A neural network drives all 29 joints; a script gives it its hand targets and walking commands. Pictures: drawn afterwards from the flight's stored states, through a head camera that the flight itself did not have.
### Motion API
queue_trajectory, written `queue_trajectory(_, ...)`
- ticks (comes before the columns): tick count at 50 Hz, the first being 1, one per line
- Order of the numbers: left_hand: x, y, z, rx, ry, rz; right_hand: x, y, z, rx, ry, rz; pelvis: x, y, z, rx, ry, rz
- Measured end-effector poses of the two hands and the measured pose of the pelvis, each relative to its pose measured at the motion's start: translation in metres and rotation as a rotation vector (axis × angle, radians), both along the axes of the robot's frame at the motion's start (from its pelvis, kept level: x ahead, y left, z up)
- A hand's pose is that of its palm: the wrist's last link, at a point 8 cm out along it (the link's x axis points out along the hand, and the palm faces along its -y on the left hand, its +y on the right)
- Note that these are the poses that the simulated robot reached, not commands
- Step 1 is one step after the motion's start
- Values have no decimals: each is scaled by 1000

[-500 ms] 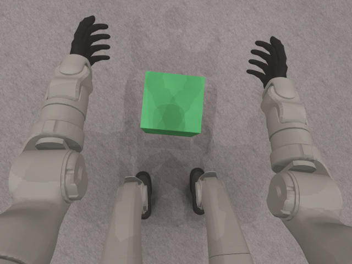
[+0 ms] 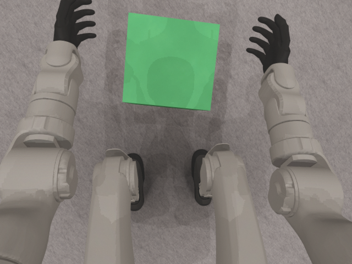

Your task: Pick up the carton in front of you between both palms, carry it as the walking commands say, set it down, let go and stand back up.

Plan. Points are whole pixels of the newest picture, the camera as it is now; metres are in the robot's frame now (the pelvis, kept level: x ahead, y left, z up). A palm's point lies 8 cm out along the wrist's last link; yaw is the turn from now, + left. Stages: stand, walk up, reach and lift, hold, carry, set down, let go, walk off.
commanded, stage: reach and lift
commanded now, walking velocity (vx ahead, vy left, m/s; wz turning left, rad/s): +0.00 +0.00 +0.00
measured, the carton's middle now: (168, 72) +0.49 +0.00 -0.36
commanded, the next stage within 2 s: none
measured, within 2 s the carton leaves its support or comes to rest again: leaves its support in 1.28 s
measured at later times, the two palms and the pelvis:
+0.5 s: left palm (102, 61) +0.51 +0.17 -0.31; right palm (243, 70) +0.48 -0.20 -0.29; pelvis -0.03 +0.00 -0.12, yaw -1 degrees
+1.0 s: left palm (109, 58) +0.51 +0.15 -0.29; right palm (229, 68) +0.49 -0.16 -0.28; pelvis -0.03 +0.00 -0.11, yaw -1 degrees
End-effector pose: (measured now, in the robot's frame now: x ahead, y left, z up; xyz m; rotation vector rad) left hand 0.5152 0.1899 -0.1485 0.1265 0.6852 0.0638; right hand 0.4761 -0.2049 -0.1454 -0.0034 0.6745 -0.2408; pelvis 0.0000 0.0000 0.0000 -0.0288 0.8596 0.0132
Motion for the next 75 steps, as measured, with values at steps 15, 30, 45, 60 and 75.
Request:
queue_trajectory(15,0,-11,-109,-23,42,7,-2,20,-115,6,80,17,-32,0,-90,-8,-151,-3)
queue_trajectory(30,-3,-17,-155,-27,21,-14,8,7,-143,-29,53,-4,-30,5,-122,-7,-220,-12)
queue_trajectory(45,-2,-31,-130,-49,46,-38,6,42,-129,26,55,50,-30,4,-110,-13,-183,-6)
queue_trajectory(60,4,-46,-136,-38,56,-29,17,50,-132,19,69,43,-34,5,-117,-15,-192,-5)
queue_trajectory(75,-25,-31,-40,-68,-9,39,1,64,-35,60,-10,45,-29,-1,-95,-4,-190,42)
